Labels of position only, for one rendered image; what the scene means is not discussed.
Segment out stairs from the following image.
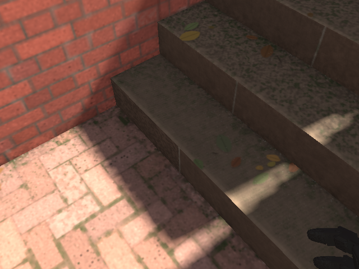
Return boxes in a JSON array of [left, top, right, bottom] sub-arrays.
[[111, 0, 359, 269]]

